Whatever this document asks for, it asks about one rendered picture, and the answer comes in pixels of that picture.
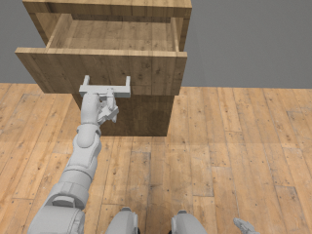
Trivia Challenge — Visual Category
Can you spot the robot shin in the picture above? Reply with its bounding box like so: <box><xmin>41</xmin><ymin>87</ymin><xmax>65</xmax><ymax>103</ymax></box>
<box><xmin>177</xmin><ymin>210</ymin><xmax>187</xmax><ymax>214</ymax></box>
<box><xmin>121</xmin><ymin>207</ymin><xmax>132</xmax><ymax>212</ymax></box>

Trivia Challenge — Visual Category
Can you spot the left robot upper arm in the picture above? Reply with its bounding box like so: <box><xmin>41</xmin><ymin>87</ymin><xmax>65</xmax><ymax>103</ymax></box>
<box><xmin>29</xmin><ymin>205</ymin><xmax>86</xmax><ymax>234</ymax></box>

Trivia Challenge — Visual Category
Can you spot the right robot hand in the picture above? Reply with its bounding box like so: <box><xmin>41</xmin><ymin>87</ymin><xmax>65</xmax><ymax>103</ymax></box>
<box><xmin>233</xmin><ymin>217</ymin><xmax>260</xmax><ymax>234</ymax></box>

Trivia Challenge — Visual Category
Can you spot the robot left shin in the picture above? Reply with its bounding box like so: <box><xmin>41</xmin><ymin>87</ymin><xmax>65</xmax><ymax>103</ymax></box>
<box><xmin>121</xmin><ymin>207</ymin><xmax>132</xmax><ymax>212</ymax></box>

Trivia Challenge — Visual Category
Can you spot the handle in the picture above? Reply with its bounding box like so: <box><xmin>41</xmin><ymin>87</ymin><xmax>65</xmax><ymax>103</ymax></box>
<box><xmin>79</xmin><ymin>75</ymin><xmax>131</xmax><ymax>98</ymax></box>

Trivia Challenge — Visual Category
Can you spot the left robot hand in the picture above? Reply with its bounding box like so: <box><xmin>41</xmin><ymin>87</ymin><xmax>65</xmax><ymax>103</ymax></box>
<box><xmin>80</xmin><ymin>86</ymin><xmax>119</xmax><ymax>127</ymax></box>

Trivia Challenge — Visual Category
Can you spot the drawer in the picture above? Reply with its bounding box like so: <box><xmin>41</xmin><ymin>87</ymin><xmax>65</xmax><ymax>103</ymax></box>
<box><xmin>15</xmin><ymin>14</ymin><xmax>187</xmax><ymax>96</ymax></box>

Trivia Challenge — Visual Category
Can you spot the robot left forearm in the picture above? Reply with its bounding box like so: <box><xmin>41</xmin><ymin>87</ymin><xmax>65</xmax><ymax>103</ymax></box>
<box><xmin>26</xmin><ymin>124</ymin><xmax>102</xmax><ymax>234</ymax></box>

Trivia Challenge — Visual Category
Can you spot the robot right shin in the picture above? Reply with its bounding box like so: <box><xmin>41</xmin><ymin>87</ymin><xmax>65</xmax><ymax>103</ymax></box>
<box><xmin>177</xmin><ymin>210</ymin><xmax>187</xmax><ymax>214</ymax></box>

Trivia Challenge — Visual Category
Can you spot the cabinet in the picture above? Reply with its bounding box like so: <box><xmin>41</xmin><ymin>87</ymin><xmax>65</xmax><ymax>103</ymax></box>
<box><xmin>21</xmin><ymin>0</ymin><xmax>192</xmax><ymax>137</ymax></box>

